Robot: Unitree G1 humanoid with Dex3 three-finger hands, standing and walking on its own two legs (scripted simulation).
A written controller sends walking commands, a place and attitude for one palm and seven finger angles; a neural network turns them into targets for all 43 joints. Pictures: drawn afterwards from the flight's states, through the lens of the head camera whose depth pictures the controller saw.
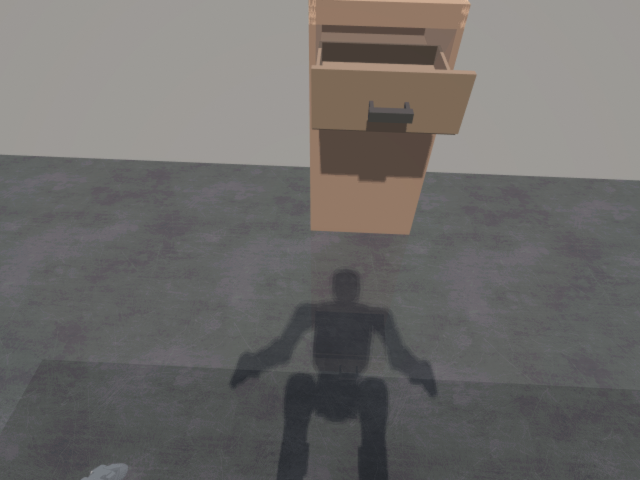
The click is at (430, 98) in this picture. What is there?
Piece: drawer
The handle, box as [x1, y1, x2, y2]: [368, 101, 413, 123]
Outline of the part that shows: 369,101 368,121 411,123 413,112 412,109 409,108 408,102 405,102 404,108 379,108 374,107 372,101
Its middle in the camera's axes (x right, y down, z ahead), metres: +0.17 -0.31 +0.94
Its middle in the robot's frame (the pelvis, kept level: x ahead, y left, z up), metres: +0.93 -0.11 +0.00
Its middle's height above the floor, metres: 0.77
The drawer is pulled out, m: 0.28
